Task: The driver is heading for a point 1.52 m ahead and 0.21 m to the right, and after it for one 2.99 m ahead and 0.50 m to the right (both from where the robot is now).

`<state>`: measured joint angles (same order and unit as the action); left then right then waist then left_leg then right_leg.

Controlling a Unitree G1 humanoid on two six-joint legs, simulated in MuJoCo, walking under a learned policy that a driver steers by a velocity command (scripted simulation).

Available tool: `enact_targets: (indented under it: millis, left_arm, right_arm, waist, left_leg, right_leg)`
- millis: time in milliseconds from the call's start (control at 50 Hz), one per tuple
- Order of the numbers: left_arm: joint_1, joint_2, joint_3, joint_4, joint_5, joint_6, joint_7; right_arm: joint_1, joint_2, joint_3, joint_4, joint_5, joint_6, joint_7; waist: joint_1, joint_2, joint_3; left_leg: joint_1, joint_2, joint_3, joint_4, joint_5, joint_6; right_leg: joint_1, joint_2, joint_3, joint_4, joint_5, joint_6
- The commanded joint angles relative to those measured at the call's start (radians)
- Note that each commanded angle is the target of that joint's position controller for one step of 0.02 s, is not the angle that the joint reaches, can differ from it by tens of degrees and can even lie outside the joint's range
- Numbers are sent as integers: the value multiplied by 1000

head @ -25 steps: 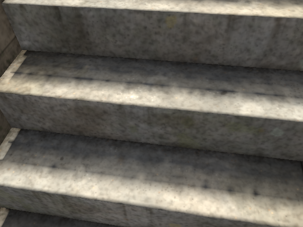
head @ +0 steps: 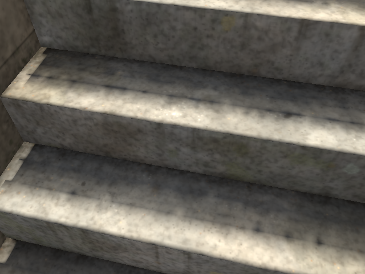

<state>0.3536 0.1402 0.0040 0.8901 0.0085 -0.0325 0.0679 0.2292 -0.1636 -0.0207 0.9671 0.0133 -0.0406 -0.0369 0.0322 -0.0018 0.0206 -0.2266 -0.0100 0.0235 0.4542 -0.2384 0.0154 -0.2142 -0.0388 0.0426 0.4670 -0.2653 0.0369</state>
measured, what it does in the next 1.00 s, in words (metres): lifts its right foot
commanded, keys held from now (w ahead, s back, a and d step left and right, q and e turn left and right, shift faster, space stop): no key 0.70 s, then w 0.30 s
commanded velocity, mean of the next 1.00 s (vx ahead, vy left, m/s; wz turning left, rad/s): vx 0.07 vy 0.00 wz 0.00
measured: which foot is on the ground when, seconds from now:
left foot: down 0.00-1.00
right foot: down 0.00-0.88, up 0.90-1.00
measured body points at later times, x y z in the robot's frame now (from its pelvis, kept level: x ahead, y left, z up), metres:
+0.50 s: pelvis +0.00 +0.00 +0.00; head +0.01 -0.01 +0.45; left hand -0.03 +0.21 -0.15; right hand +0.04 -0.23 -0.15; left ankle +0.00 +0.11 -0.74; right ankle -0.01 -0.15 -0.74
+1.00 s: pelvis +0.05 -0.01 +0.00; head +0.04 -0.01 +0.45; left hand +0.04 +0.23 -0.15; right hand +0.01 -0.24 -0.15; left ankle +0.00 +0.11 -0.74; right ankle -0.07 -0.14 -0.54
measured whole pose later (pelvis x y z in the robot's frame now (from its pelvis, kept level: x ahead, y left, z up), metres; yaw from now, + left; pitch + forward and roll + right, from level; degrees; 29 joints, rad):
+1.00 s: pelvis +0.05 -0.01 +0.00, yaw -1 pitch +6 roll +1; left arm 0.44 0.20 0.02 0.99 0.07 -0.03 -0.05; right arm 0.44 -0.19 -0.03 0.99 -0.09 -0.05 0.00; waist -0.07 0.01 -0.15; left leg -0.27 -0.01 0.02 0.49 -0.34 0.11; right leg -0.66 0.06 0.08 1.66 -0.39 -0.18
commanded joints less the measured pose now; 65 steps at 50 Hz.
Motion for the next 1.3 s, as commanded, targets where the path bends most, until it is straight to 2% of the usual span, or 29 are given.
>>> enact_targets:
  millis: [20, 100, 120, 180, 240, 340, 360, 420, 480, 560, 580, 600, 660, 720, 760, 780, 800, 880, 900, 940, 1000, 1020, 1040, 1140, 1180, 1200, 1240, 1260, 1300]
  left_arm:
    - [228, 78, 9, 15, -27, 22, -85]
    - [182, 51, 3, 58, -1, 41, -205]
    - [39, 68, 16, -3, 21, -1, -53]
    - [66, 72, 8, -5, 16, -8, 17]
    - [215, 64, 2, 71, -18, 36, -174]
    - [187, 68, -9, 82, -4, 36, -205]
    - [58, 90, 8, 22, 24, -7, -45]
    - [108, 73, 1, 19, 8, -13, 24]
    - [262, 44, -3, 95, -20, 53, -170]
    - [225, 53, -11, 103, -6, 51, -210]
    - [79, 83, 8, 37, 29, -1, -46]
    - [86, 68, 1, 31, 28, -12, 3]
    - [122, 68, 4, 30, 4, -12, 24]
    - [286, 35, -6, 118, -19, 48, -178]
    - [296, 107, 17, 129, 13, 59, -202]
    - [95, 116, 28, 55, 19, 16, -45]
    - [77, 136, 32, 45, 18, 9, -2]
    - [-20, 95, 29, 8, -13, -1, -1]
    - [192, 42, 1, 87, 77, 8, -80]
    - [149, 85, 26, 82, 85, -15, -114]
    - [-180, 22, 9, -69, 60, -24, -158]
    - [-329, 16, -3, -150, 62, -14, -155]
    - [-479, -39, -18, -270, 29, -77, -71]
    - [-634, -32, -71, -510, -26, -17, -28]
    - [-338, -36, -75, -399, -64, -11, -28]
    - [-233, 70, -66, -422, -28, 34, -128]
    - [294, 283, 57, -132, 11, -5, -25]
    - [257, 358, 79, -89, -6, 1, 3]
    - [-51, 265, 73, -59, -10, -1, -9]
  right_arm:
    - [-1, -120, -27, -69, -24, 21, 57]
    - [55, -114, -29, -27, -43, 52, 139]
    - [68, -81, -24, -40, 12, 13, 36]
    - [68, -60, -15, -33, 1, -6, -17]
    - [69, -76, -16, -33, -35, 51, 127]
    - [90, -80, -21, -5, -43, 53, 141]
    - [99, -70, -24, -17, 19, 10, 35]
    - [98, -84, -19, -10, 5, -9, -18]
    - [100, -65, -11, -10, -34, 41, 126]
    - [118, -83, -19, 11, -45, 57, 142]
    - [123, -70, -23, -4, 17, 13, 34]
    - [128, -69, -17, 7, 18, -2, -3]
    - [113, -80, -19, -1, 1, -6, -19]
    - [152, -49, -5, 19, -39, 61, 121]
    - [147, -150, -44, 13, -64, 67, 125]
    - [113, -86, -33, -21, 10, 20, 38]
    - [124, -70, -25, -21, 9, 0, 11]
    - [209, -124, -39, -26, -18, -21, 9]
    - [323, -152, -46, 12, -82, -14, 30]
    - [355, -195, -53, 2, -82, -7, 25]
    - [440, -55, 19, 94, -157, 1, 46]
    - [461, -35, 27, 137, -152, -6, 57]
    - [400, -156, -36, 117, -63, -59, 28]
    - [252, -108, -5, 152, -19, -97, -5]
    - [185, -133, -3, 83, 47, -78, -22]
    - [171, -380, -29, 137, -73, -91, 128]
    - [78, -285, -86, -24, 54, -90, 62]
    - [107, -149, -62, -41, -4, -89, 68]
    - [65, -29, -45, -112, -105, -54, 68]
  waist:
    - [19, 128, -51]
    - [-18, 12, 44]
    - [-31, -67, 35]
    - [-14, -24, -24]
    - [-9, 6, 47]
    - [-32, 9, 43]
    - [-40, -82, 44]
    - [-16, -26, -21]
    - [-2, 9, 43]
    - [-28, 2, 49]
    - [-40, -85, 45]
    - [-31, -52, 23]
    - [-13, -20, -8]
    - [-5, -5, 65]
    - [-7, -37, 110]
    - [-31, -123, 62]
    - [-34, -114, 53]
    - [-84, 55, 80]
    - [-110, 169, 1]
    - [-147, 229, 23]
    - [-167, 109, -6]
    - [-168, 77, -1]
    - [-154, 22, 64]
    - [-36, 152, 198]
    - [54, 92, -26]
    - [269, 156, -320]
    - [252, -190, -487]
    - [185, -463, -559]
    - [11, -283, -332]
  left_leg:
    - [27, 41, -38, -93, 161, 38]
    - [-26, 25, -10, -121, -26, 14]
    - [7, 110, -65, -70, 189, 70]
    - [67, 121, -83, -49, 299, 72]
    - [-37, 24, -27, -137, -7, 17]
    - [-17, 23, 6, -114, 6, 15]
    - [8, 120, -68, -81, 202, 73]
    - [73, 120, -74, -53, 292, 74]
    - [-48, 22, -6, -130, 31, 11]
    - [-22, 21, 15, -117, 22, 12]
    - [6, 121, -59, -82, 187, 71]
    - [47, 126, -73, -73, 262, 74]
    - [56, 115, -68, -52, 252, 73]
    - [-51, 14, 5, -135, -65, 7]
    - [-102, 6, 31, -93, -303, 42]
    - [-80, 52, -8, 3, -203, 96]
    - [-71, 52, -19, 23, -213, 111]
    - [46, 107, -182, -99, -394, 173]
    - [91, 251, -429, -282, -506, 316]
    - [65, 452, -736, -378, -440, 471]
    - [265, 369, -457, -190, -236, 314]
    - [308, 341, -374, -173, -115, 271]
    - [421, 338, -306, -202, -127, 199]
    - [-112, 264, -129, -600, -197, 180]
    - [-373, 216, 20, -537, 868, 228]
    - [-449, 343, -120, -332, 1543, 260]
    - [-211, 99, 29, 479, 1270, 82]
    - [-415, -104, -157, 819, 215, 70]
    - [-676, -66, -259, 1418, 215, 88]
  right_leg:
    - [-10, 1, 6, -76, 57, -73]
    - [-20, 30, -23, -116, 3, -68]
    - [-49, -77, 15, -95, 191, -100]
    - [-39, -81, 34, -64, 239, -94]
    - [-18, 28, -16, -132, 10, -68]
    - [-28, 25, -15, -135, 38, -66]
    - [-46, -73, 22, -100, 191, -101]
    - [-31, -78, 41, -67, 237, -110]
    - [6, 26, -10, -136, 44, -81]
    - [-15, 23, -13, -141, 58, -72]
    - [-39, -73, 21, -101, 195, -105]
    - [-41, -76, 36, -87, 241, -107]
    - [-35, -76, 40, -73, 204, -113]
    - [-15, 7, 12, -166, -65, -94]
    - [-59, -5, 27, -169, -295, -148]
    - [-86, -62, 74, -141, -208, -181]
    - [-114, -77, 116, -135, -257, -200]
    - [-361, -35, 70, 35, -318, -203]
    - [-405, 17, 11, 202, -233, -185]
    - [-593, 61, 64, 964, -144, -169]
    - [-1167, 109, 113, 1890, -123, -317]
    - [-1291, 83, 97, 1909, -199, -342]
    - [-1338, 30, 68, 1830, -287, -215]
    - [-1036, -92, -93, 1338, -375, -178]
    - [-191, 39, -147, 904, -261, -202]
    - [-78, 180, -102, 977, -251, -172]
    - [104, -73, 376, 382, -390, -242]
    - [275, -253, 850, -54, -444, -275]
    - [4, -212, 786, -77, -808, -194]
